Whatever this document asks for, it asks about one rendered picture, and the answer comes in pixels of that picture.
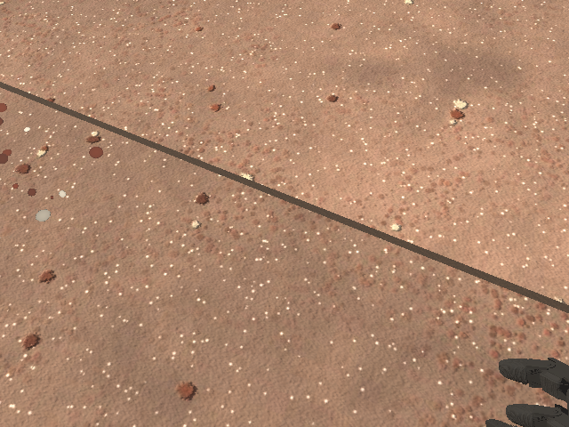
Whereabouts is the right robot hand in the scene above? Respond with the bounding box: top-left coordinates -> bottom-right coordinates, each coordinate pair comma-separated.
485,358 -> 569,427

